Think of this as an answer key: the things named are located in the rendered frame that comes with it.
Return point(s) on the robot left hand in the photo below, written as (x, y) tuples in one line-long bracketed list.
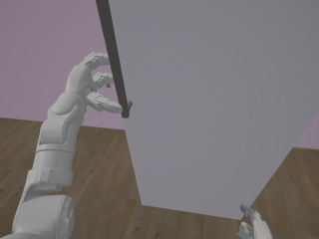
[(80, 82)]

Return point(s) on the left robot upper arm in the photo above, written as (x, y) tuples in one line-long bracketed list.
[(45, 217)]

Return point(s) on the handle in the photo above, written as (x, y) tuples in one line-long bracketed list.
[(113, 54)]

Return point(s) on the robot left forearm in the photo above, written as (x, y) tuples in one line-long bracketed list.
[(52, 167)]

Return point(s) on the fridge door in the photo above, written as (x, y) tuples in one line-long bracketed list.
[(221, 91)]

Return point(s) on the robot right hand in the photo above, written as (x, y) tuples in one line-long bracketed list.
[(259, 228)]

